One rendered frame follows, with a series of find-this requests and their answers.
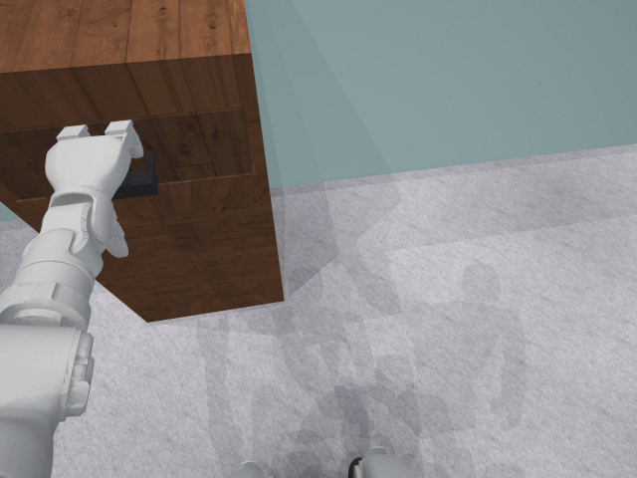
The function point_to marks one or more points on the robot left hand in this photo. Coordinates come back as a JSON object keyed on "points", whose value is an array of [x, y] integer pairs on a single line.
{"points": [[99, 162]]}

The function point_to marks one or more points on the cabinet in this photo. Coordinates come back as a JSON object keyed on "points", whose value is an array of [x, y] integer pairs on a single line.
{"points": [[198, 246]]}

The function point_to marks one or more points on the left robot upper arm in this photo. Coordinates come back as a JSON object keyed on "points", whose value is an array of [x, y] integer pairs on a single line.
{"points": [[45, 376]]}

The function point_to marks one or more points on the left robot shin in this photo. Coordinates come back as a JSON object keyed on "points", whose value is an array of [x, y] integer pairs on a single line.
{"points": [[249, 465]]}

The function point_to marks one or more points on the drawer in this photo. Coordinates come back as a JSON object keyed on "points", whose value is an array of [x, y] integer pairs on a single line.
{"points": [[186, 146]]}

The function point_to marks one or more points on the right robot thigh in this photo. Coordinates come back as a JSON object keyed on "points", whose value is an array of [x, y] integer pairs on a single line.
{"points": [[382, 466]]}

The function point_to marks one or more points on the handle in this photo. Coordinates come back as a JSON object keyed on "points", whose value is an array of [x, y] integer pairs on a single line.
{"points": [[139, 183]]}

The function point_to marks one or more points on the left robot forearm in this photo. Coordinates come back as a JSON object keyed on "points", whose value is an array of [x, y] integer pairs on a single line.
{"points": [[53, 285]]}

